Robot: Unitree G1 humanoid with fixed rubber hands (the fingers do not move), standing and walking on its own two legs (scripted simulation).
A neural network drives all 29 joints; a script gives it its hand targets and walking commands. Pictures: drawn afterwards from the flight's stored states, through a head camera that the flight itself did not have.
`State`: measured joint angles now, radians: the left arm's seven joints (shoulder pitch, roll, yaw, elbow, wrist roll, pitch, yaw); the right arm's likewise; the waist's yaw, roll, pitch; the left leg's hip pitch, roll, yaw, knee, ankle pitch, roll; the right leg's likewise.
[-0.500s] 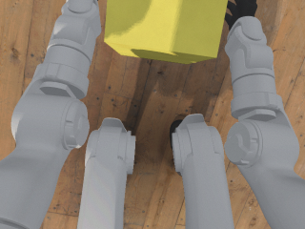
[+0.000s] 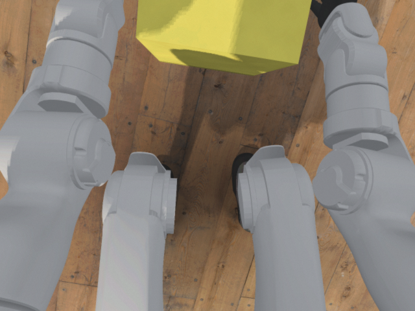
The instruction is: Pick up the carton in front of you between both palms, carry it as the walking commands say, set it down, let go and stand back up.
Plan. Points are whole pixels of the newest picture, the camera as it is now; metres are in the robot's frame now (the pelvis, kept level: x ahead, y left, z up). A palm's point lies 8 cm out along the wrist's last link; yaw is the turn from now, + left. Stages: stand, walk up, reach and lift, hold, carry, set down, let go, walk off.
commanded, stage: set down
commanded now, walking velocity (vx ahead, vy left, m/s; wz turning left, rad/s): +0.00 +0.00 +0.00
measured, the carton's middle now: out of the picture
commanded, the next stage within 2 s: let go in 1.58 s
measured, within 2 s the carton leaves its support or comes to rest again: neither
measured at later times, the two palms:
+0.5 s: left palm out of the picture +0.57 +0.15 -0.19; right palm (347, 12) +0.52 -0.23 -0.19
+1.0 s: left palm out of the picture +0.59 +0.15 -0.03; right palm out of the picture +0.54 -0.23 -0.03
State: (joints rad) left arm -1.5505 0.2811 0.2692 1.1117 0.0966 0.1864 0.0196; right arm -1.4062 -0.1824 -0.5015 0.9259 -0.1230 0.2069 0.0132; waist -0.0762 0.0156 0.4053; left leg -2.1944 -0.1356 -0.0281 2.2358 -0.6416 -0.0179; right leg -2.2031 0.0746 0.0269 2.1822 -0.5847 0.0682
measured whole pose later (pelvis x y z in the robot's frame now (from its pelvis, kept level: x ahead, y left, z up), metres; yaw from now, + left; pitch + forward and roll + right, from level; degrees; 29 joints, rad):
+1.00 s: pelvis +0.00 -0.01 +0.08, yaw -1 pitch +44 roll -1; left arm -1.47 0.41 0.15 1.11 -0.08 0.18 0.05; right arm -1.33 -0.27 -0.30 0.96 0.11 0.16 -0.12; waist -0.09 0.02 0.10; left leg -2.12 -0.06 -0.02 1.93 -0.58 0.00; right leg -2.15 0.04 0.00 1.88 -0.51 0.02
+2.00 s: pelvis +0.08 -0.02 +0.34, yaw +1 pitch +36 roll +1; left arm -0.61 0.18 0.23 0.65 0.10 0.12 0.03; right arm -0.55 -0.20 -0.23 0.62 -0.06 0.11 0.08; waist -0.06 0.00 -0.06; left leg -1.16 -0.05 -0.07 0.84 -0.31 -0.01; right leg -1.19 0.03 0.03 0.83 -0.27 -0.01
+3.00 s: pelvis +0.12 -0.01 +0.40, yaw -1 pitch -6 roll +0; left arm 0.23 0.21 0.03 0.45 0.00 0.11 -0.04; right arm 0.21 -0.22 -0.03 0.38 -0.02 0.22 0.04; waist 0.00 0.00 0.10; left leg -0.06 -0.03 -0.04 0.47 -0.31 0.01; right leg -0.10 0.04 0.05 0.47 -0.28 -0.01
